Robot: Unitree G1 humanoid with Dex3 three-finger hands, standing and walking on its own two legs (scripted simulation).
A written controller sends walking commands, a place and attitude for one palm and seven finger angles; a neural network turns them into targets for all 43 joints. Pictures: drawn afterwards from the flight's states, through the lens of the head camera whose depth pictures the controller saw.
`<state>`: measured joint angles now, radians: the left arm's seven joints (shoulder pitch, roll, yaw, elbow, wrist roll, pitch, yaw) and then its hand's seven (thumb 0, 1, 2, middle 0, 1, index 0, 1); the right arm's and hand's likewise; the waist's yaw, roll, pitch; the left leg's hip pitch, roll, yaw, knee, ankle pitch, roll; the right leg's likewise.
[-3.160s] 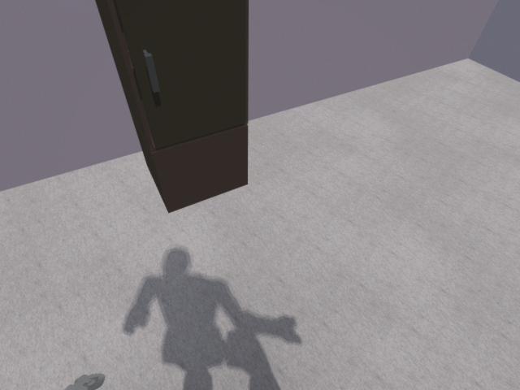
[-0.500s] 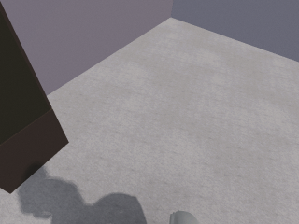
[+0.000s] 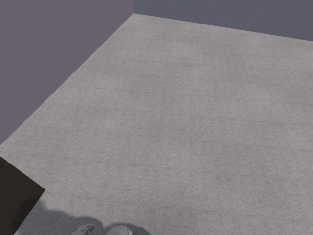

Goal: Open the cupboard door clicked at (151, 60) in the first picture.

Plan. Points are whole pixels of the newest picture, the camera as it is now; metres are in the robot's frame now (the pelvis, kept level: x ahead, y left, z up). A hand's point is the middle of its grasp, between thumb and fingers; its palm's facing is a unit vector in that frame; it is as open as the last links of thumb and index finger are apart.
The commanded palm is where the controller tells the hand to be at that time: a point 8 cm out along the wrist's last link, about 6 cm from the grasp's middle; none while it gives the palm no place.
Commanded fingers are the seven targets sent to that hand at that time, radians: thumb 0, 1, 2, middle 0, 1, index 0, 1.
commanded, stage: turn to face it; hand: left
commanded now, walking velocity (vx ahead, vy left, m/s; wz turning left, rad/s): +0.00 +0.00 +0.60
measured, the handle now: out of the picture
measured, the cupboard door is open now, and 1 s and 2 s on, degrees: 0 0 0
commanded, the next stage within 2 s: take the last steps up to it in 1.92 s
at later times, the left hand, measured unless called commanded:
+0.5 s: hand out of the picture +0.05 +0.27 -0.16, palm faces +0.28 -0.93 -0.24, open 7.4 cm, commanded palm none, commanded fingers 0.00 0.90 0.90 -0.20 -0.30 -0.20 -0.30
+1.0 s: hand out of the picture +0.02 +0.17 -0.13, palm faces +0.54 -0.79 -0.27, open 7.4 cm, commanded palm none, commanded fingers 0.00 0.90 0.90 -0.20 -0.30 -0.20 -0.30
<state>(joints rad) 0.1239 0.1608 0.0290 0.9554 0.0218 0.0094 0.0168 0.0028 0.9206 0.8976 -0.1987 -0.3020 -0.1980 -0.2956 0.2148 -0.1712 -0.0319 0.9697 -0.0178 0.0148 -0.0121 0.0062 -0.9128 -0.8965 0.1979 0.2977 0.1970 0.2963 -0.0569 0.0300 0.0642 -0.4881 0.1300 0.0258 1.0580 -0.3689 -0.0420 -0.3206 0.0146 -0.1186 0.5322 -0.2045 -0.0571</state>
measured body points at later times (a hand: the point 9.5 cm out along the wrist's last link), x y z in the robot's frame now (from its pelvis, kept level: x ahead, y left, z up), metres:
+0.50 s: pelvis +0.04 +0.04 +0.02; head +0.08 +0.08 +0.46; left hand +0.04 +0.32 -0.14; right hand +0.11 -0.19 -0.12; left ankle +0.02 +0.12 -0.73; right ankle +0.04 -0.14 -0.65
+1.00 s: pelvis +0.04 -0.05 +0.01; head +0.07 -0.07 +0.46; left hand +0.00 +0.21 -0.10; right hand +0.24 -0.25 -0.14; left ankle -0.06 +0.09 -0.62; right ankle +0.09 -0.12 -0.73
